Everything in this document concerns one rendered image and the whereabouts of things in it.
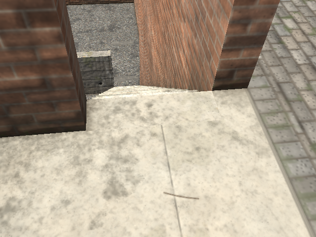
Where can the stairs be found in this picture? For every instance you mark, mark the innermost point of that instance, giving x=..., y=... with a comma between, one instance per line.
x=139, y=90

